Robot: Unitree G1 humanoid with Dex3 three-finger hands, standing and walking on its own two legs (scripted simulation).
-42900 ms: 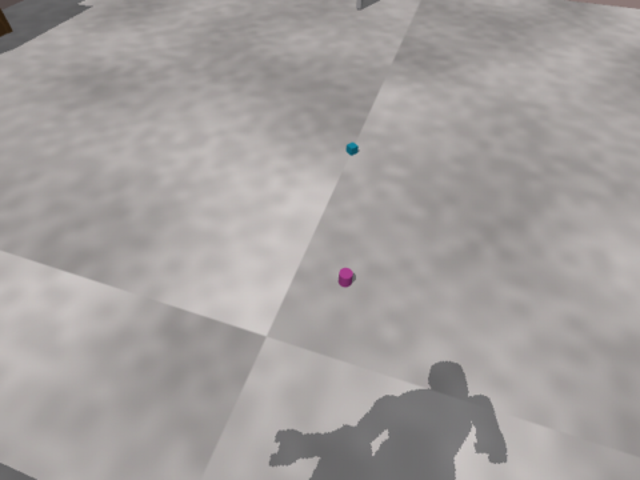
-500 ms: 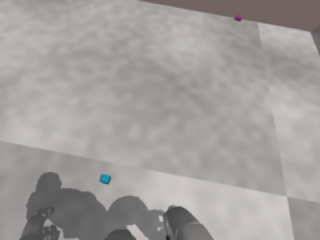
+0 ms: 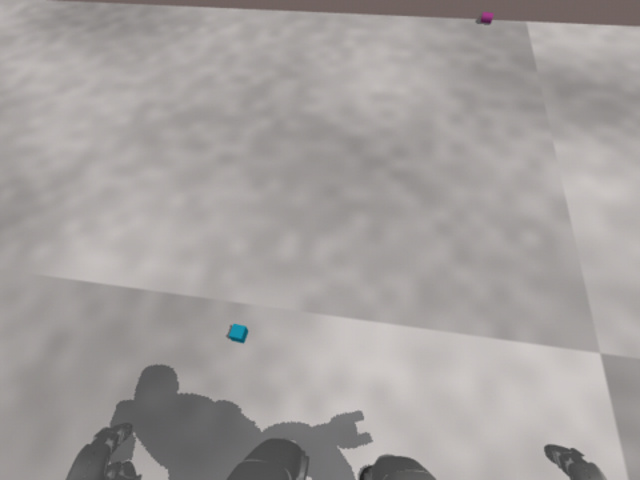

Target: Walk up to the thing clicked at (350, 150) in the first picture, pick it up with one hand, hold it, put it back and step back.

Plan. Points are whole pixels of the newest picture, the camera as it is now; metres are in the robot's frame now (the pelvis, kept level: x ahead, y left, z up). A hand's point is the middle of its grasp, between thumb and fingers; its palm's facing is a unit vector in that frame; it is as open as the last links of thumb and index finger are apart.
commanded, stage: step back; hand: left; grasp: from above
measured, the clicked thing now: (238, 333) +0.54 +0.31 -0.74
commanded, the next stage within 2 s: none
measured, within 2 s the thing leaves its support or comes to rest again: neither
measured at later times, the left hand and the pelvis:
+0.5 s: hand out of the picture -0.10 +0.27 -0.16, palm faces -0.03 -0.92 -0.39, open 7.3 cm; pelvis -0.17 -0.01 -0.01, yaw -2 degrees
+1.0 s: hand out of the picture -0.23 +0.25 -0.15, palm faces +0.06 -0.91 -0.40, open 7.3 cm; pelvis -0.35 -0.03 -0.01, yaw +5 degrees
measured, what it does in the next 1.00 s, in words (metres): walks backwards: left foot, then right foot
